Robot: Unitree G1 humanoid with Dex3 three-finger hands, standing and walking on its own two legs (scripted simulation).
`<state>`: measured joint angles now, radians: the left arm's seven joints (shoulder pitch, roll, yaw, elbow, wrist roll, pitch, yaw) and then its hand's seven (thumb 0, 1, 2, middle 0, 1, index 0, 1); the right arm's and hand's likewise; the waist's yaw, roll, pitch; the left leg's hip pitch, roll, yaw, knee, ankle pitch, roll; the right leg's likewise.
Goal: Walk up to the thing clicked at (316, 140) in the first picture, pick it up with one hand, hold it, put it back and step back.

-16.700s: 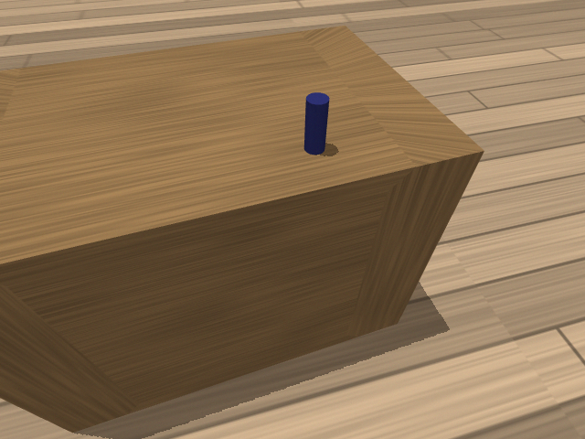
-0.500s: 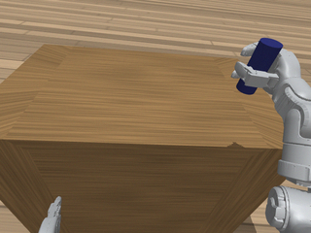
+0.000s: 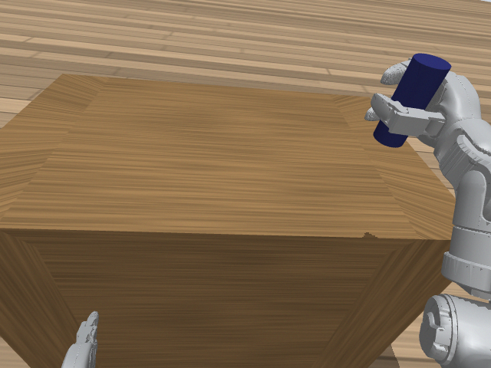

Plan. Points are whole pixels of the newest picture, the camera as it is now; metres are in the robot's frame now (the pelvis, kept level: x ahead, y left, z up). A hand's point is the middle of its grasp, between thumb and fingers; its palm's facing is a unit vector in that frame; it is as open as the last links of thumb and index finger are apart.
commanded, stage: hold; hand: right
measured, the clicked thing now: (407, 103) +0.35 -0.19 +0.32
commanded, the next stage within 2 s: none
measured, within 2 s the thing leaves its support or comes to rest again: neither
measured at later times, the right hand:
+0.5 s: hand (401, 107) +0.34 -0.17 +0.32, palm faces +0.08 +1.00 -0.03, open 5.5 cm
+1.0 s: hand (399, 112) +0.33 -0.17 +0.32, palm faces +0.07 +1.00 -0.02, open 5.5 cm
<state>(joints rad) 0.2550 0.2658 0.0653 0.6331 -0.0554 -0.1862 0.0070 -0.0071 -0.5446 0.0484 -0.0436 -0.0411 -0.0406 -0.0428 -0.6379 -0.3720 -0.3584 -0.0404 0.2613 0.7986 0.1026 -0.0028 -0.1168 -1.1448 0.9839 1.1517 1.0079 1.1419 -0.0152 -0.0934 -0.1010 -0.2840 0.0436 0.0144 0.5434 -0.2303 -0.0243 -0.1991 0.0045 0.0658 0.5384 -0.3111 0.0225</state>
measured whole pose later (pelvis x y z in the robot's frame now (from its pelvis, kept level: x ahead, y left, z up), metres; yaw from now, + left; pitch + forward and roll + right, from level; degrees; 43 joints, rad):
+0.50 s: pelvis +0.00 +0.00 +0.00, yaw +0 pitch -2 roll +0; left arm 0.25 0.27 0.06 0.65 -0.06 -0.20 -0.01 -0.01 -0.54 0.05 -0.05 -0.05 -0.05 -0.04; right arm -0.63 -0.37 -0.35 -0.11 0.26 0.84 0.08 0.00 -0.11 -1.15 0.99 1.15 1.01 1.14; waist -0.02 -0.08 -0.10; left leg -0.28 0.04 0.01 0.54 -0.22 -0.03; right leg -0.20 0.01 0.06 0.54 -0.31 0.02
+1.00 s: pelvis -0.01 +0.00 +0.00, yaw +0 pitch -3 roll +0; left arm 0.24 0.26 0.05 0.67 -0.06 -0.21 -0.01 -0.01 -0.54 0.05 -0.05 -0.05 -0.05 -0.05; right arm -0.62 -0.36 -0.35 -0.09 0.26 0.86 0.08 0.00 -0.11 -1.16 0.99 1.16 1.01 1.14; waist -0.01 -0.09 -0.10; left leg -0.27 0.05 0.01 0.53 -0.21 -0.03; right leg -0.19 0.01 0.06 0.54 -0.30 0.02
